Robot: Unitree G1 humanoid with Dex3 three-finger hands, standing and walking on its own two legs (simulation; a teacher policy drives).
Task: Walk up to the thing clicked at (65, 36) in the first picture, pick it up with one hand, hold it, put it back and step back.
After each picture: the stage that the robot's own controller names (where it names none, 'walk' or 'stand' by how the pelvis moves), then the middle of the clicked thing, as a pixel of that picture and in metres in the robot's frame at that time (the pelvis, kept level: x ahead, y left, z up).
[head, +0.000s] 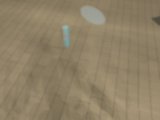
stand; (66, 36) +1.37 +0.21 -0.65
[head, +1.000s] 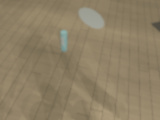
walk; (63, 41) +1.24 +0.16 -0.65
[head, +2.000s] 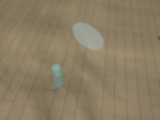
walk; (57, 76) +0.77 +0.19 -0.64
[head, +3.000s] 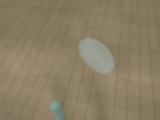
stand; (57, 112) +0.45 +0.23 -0.63
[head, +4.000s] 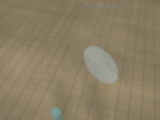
stand; (57, 118) +0.43 +0.19 -0.65
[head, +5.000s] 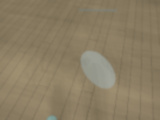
stand; out of the picture +0.39 +0.22 -0.66
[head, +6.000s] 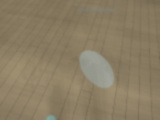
stand; out of the picture +0.40 +0.22 -0.66
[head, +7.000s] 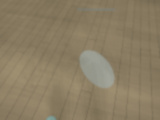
stand; out of the picture +0.38 +0.22 -0.66
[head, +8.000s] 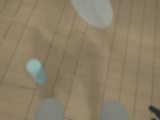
go down; (37, 72) +0.44 +0.23 -0.42
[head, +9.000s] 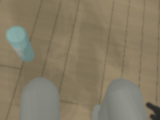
go down; (22, 46) +0.47 +0.26 -0.26
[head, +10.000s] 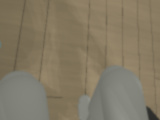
close in; out of the picture +0.46 +0.29 -0.18
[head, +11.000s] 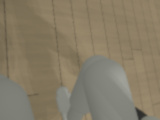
close; out of the picture +0.45 +0.31 -0.16
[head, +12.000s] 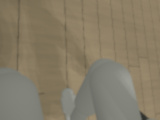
lift; out of the picture +0.41 +0.30 -0.16
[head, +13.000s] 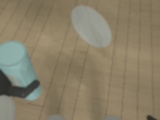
lift; (23, 76) +0.33 +0.20 +0.02
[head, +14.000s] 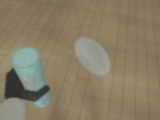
hold; (35, 82) +0.32 +0.17 +0.04
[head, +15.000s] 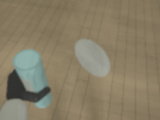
hold; (36, 83) +0.32 +0.17 +0.03
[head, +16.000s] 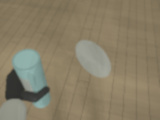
crouch; (35, 83) +0.32 +0.17 +0.03
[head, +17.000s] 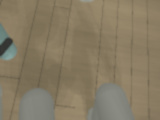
crouch; out of the picture +0.46 +0.25 -0.04
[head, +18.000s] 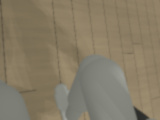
lower; out of the picture +0.45 +0.32 -0.17
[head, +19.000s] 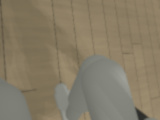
lower; out of the picture +0.45 +0.33 -0.16
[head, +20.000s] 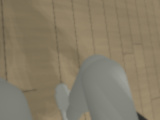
lower; out of the picture +0.45 +0.32 -0.16
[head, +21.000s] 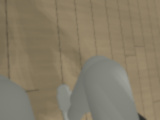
lower; out of the picture +0.44 +0.32 -0.17
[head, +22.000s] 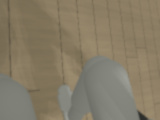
loosen; out of the picture +0.44 +0.32 -0.17
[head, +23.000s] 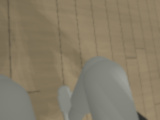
withdraw; out of the picture +0.44 +0.32 -0.17
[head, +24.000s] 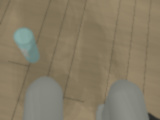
walk; (28, 48) +0.47 +0.25 -0.27
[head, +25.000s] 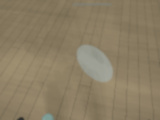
stand; out of the picture +0.39 +0.21 -0.59
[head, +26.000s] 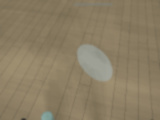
stand; out of the picture +0.40 +0.23 -0.60
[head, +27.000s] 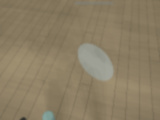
stand; out of the picture +0.40 +0.22 -0.60
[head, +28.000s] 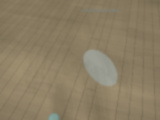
stand; out of the picture +0.41 +0.22 -0.66
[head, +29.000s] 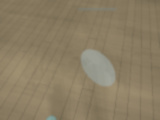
stand; out of the picture +0.39 +0.23 -0.66
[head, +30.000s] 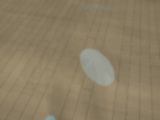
walk; out of the picture +0.39 +0.23 -0.66
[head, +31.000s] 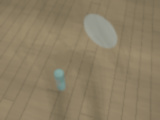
walk; (60, 80) +0.60 +0.18 -0.63
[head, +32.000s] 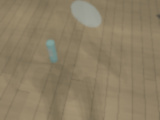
walk; (52, 51) +0.89 +0.31 -0.62
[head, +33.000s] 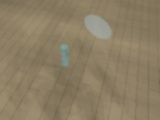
stand; (64, 55) +1.02 +0.19 -0.64
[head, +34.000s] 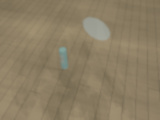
stand; (63, 58) +1.04 +0.21 -0.66
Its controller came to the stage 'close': yes
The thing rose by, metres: 0.69
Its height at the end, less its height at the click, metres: +0.00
